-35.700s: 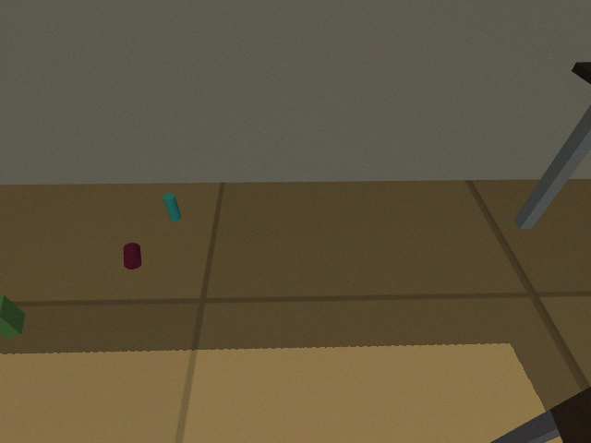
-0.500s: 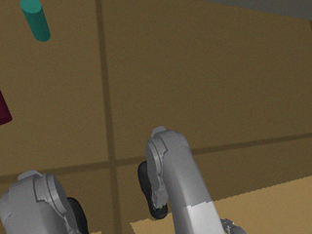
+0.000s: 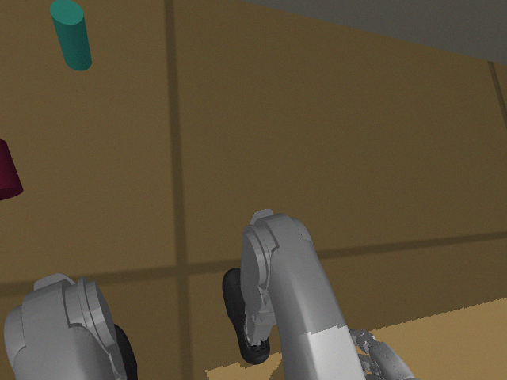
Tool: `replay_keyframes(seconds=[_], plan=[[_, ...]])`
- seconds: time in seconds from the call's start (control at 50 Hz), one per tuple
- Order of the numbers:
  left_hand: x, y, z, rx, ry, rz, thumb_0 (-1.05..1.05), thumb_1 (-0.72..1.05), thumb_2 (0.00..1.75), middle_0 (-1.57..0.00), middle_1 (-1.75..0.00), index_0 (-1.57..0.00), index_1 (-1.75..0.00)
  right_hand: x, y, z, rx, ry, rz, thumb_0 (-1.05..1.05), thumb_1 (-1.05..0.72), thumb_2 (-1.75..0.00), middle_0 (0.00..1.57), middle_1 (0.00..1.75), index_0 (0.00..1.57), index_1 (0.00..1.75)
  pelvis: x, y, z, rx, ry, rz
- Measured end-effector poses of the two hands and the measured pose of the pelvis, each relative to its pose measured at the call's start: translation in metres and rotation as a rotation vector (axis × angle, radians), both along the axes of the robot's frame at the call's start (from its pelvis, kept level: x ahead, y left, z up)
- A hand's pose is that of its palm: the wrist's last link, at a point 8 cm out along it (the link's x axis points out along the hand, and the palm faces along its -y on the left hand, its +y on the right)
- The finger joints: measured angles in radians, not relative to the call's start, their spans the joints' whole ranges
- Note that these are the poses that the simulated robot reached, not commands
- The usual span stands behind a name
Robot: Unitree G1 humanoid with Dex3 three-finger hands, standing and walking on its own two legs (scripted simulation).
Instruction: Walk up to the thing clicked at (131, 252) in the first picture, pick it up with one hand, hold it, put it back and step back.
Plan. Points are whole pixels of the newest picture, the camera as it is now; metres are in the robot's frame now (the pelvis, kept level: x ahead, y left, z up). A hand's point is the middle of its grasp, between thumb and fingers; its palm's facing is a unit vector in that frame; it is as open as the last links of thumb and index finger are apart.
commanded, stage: approach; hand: left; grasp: from above
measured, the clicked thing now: out of the picture +0.52 +0.29 -0.29
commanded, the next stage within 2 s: rest palm in 0.26 s
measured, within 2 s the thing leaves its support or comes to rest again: neither
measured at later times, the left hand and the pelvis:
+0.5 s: hand out of the picture +0.49 +0.30 -0.15, palm faces -0.41 -0.06 -0.91, open 14.3 cm; pelvis +0.00 +0.00 +0.00, yaw +0 degrees
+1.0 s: hand out of the picture +0.52 +0.29 -0.23, palm faces -0.40 -0.10 -0.91, open 14.5 cm; pelvis +0.00 +0.00 -0.02, yaw -3 degrees
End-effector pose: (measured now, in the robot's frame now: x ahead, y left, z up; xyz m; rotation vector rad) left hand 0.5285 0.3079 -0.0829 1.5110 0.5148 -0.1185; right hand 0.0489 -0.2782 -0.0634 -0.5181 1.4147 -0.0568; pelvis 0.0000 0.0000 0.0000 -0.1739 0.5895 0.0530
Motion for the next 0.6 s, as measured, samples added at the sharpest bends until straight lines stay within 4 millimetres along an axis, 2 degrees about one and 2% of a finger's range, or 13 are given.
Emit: replay_keyframes(seconds=[0.1, 0.2, 0.28, 0.36, 0.48, 0.54, 0.6], plan=[[0.002, -0.006, -0.015, -0.009, 0.075, -0.012, 0.00, -0.52, 1.01, -0.08, -1.00, -0.08, -1.00, -0.024, 0.008, 0.001, 0.023, 0.069, -0.043, 0.00, -0.90, -0.89, 0.20, 0.29, 0.20, 0.30, 0.001, 0.001, 0.001, -0.007, 0.000, -0.003], [-0.019, -0.014, -0.037, -0.026, 0.121, -0.067, 0.00, -0.51, 0.99, -0.08, -1.00, -0.08, -1.00, -0.050, 0.015, 0.001, 0.062, 0.164, -0.085, 0.00, -0.90, -0.89, 0.21, 0.29, 0.20, 0.30, 0.000, -0.002, 0.002, -0.004, -0.006, -0.003], [-0.036, -0.019, -0.040, -0.048, 0.077, -0.109, 0.00, -0.51, 0.98, -0.08, -0.99, -0.08, -0.99, -0.058, 0.015, -0.001, 0.074, 0.193, -0.103, 0.01, -0.89, -0.89, 0.21, 0.29, 0.20, 0.30, -0.001, -0.004, 0.002, 0.001, -0.012, -0.001], [-0.043, -0.017, -0.028, -0.044, 0.023, -0.121, 0.00, -0.53, 1.00, -0.08, -0.97, -0.08, -0.98, -0.050, 0.008, -0.002, 0.059, 0.160, -0.095, 0.01, -0.89, -0.89, 0.21, 0.30, 0.20, 0.30, -0.003, -0.006, 0.003, 0.012, -0.016, 0.002], [-0.032, -0.009, -0.010, -0.023, 0.018, -0.078, 0.00, -0.54, 1.03, -0.08, -0.95, -0.07, -0.96, -0.023, -0.001, -0.001, 0.029, 0.057, -0.039, 0.01, -0.89, -0.89, 0.21, 0.29, 0.20, 0.30, -0.005, -0.005, 0.004, 0.010, -0.014, 0.001], [-0.027, -0.009, -0.011, -0.017, 0.047, -0.071, 0.00, -0.54, 1.04, -0.08, -0.94, -0.06, -0.96, -0.014, -0.002, 0.000, 0.022, 0.025, -0.014, 0.00, -0.89, -0.89, 0.21, 0.29, 0.20, 0.30, -0.004, -0.004, 0.003, 0.006, -0.014, -0.002], [-0.025, -0.013, -0.021, -0.032, 0.076, -0.071, 0.00, -0.54, 1.04, -0.08, -0.94, -0.06, -0.95, -0.011, -0.001, 0.001, 0.018, 0.017, 0.005, 0.00, -0.89, -0.89, 0.21, 0.29, 0.20, 0.30, -0.004, -0.003, 0.001, 0.001, -0.018, -0.004]])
